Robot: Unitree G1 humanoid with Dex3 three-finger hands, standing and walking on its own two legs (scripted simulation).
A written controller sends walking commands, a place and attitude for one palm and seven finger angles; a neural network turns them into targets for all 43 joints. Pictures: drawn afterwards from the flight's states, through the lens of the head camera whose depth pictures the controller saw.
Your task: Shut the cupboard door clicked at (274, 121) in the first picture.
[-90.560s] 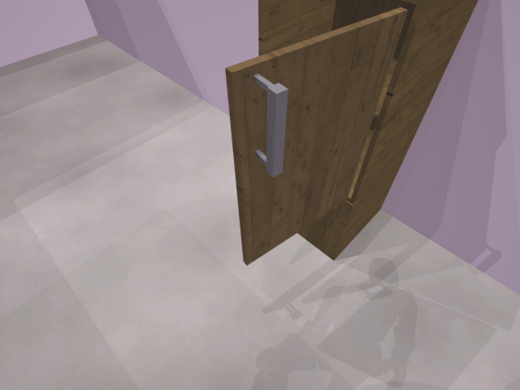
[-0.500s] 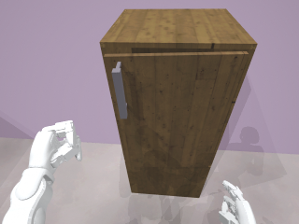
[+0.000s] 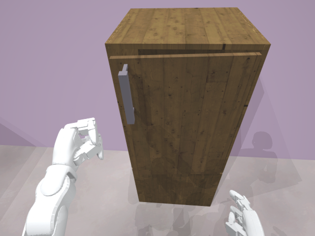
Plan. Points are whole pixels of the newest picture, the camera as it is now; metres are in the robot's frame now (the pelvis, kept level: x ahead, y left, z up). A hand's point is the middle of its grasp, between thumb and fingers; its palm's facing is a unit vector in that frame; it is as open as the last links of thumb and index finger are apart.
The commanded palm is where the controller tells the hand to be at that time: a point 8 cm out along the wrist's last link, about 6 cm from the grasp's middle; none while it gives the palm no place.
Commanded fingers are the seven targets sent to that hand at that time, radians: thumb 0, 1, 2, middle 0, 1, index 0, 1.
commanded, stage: bring the fist close to the handle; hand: left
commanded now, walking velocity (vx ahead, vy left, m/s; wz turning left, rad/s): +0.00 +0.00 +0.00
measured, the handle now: (128, 95) +0.45 +0.14 +0.15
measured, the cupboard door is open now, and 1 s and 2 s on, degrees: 5 5 0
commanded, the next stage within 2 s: push the door shut along its arc in 1.10 s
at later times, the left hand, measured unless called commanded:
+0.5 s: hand (124, 126) +0.32 +0.12 +0.16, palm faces +0.09 -1.00 -0.02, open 3.1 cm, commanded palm +0.29 +0.16 +0.16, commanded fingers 0.00 0.90 0.90 -1.30 -1.50 -1.30 -1.50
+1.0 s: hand (136, 120) +0.34 +0.09 +0.16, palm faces +0.09 -1.00 -0.02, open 3.1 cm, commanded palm +0.31 +0.14 +0.16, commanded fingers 0.00 0.90 0.90 -1.30 -1.50 -1.30 -1.50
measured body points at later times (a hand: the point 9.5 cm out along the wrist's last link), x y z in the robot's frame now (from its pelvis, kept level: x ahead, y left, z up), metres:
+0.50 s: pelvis +0.01 +0.00 +0.00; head -0.01 -0.02 +0.45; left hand +0.31 +0.17 +0.16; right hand +0.20 -0.21 -0.08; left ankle +0.00 +0.13 -0.73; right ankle +0.01 -0.12 -0.73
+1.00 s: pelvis +0.01 -0.01 +0.00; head -0.02 -0.03 +0.45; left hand +0.33 +0.15 +0.16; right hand +0.19 -0.22 -0.08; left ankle +0.00 +0.13 -0.73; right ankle +0.01 -0.12 -0.73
